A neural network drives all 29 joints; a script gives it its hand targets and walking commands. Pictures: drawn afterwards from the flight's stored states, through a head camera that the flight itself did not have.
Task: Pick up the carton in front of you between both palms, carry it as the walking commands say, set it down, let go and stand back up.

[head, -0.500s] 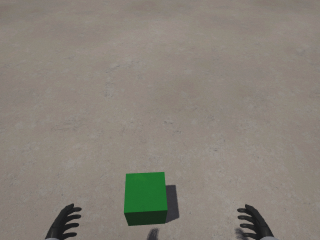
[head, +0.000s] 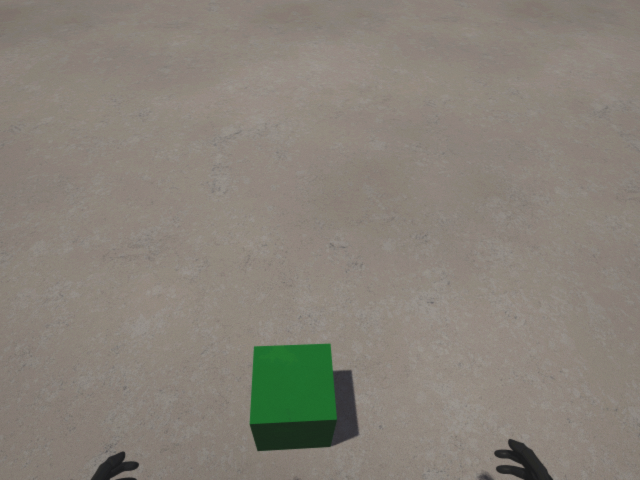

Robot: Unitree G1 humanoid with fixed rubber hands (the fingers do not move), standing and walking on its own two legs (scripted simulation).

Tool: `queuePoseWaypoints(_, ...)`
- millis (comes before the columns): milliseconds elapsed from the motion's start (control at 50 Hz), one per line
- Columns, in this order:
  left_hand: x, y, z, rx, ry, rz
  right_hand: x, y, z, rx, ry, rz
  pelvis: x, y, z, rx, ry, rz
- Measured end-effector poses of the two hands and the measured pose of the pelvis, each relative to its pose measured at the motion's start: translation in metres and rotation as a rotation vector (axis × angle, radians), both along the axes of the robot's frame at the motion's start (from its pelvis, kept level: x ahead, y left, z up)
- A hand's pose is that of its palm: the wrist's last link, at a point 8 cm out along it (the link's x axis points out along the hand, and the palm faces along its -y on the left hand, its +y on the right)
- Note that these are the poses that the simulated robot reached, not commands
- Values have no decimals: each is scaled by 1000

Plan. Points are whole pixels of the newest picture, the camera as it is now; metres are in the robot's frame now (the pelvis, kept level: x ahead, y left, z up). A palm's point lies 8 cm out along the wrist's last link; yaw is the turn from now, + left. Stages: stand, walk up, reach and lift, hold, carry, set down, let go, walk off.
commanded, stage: stand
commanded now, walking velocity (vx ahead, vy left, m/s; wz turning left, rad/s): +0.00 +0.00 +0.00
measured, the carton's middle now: (293, 398) +0.44 +0.05 -0.64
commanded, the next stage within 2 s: none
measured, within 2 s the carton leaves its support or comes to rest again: neither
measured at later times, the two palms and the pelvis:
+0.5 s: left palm out of the picture +0.04 +0.29 -0.11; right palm out of the picture +0.06 -0.28 -0.10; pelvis -0.02 +0.00 +0.00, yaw +1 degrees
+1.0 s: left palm out of the picture +0.03 +0.30 -0.11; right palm out of the picture +0.06 -0.29 -0.10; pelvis -0.02 +0.00 +0.01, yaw +2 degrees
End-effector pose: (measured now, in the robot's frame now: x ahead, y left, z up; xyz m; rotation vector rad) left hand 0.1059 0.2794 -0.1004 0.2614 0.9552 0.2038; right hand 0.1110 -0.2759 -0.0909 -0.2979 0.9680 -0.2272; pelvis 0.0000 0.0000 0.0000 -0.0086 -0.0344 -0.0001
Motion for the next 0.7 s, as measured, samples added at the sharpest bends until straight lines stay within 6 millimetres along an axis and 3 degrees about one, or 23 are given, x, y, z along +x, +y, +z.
queuePoseWaypoints(420, -55, 8, -10, 3, 114, 38, -47, -3, -9, 1, 114, -23, -19, 2, 4, -3, -21, 15)
queuePoseWaypoints(700, -72, 14, -10, 18, 154, 53, -59, -9, -11, -9, 153, -24, -24, 2, 6, -2, -24, 21)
